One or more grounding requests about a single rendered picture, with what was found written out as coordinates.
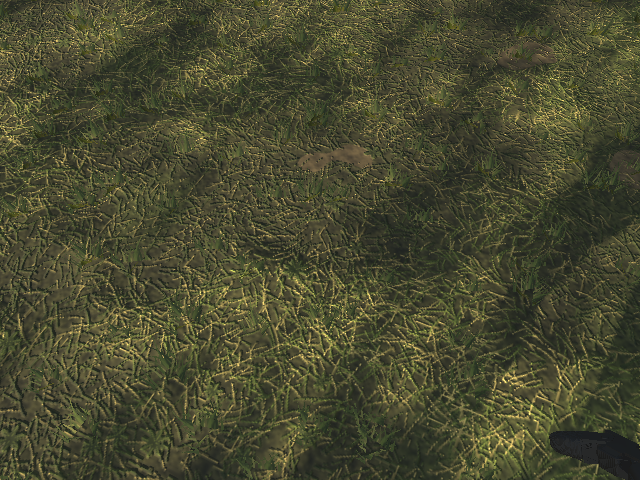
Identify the right robot hand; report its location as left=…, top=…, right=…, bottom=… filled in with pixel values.
left=549, top=430, right=640, bottom=480

